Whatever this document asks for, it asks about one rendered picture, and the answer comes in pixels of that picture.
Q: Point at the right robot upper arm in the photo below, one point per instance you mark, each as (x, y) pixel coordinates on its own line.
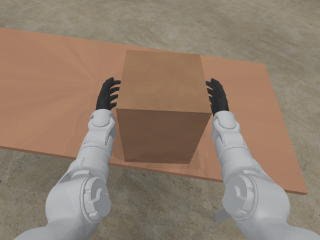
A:
(261, 210)

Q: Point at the carton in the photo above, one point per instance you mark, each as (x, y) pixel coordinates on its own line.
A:
(163, 106)

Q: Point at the robot left forearm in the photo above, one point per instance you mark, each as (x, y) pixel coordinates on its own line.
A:
(96, 149)

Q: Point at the left robot upper arm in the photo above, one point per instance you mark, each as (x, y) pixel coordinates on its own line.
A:
(74, 209)

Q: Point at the table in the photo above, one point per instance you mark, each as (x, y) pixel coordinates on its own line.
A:
(49, 87)

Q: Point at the robot right hand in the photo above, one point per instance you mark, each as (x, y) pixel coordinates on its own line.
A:
(218, 100)

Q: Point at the robot left hand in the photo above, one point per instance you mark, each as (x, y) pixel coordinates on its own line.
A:
(104, 98)

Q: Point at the robot right forearm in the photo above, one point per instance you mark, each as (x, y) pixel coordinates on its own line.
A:
(232, 151)

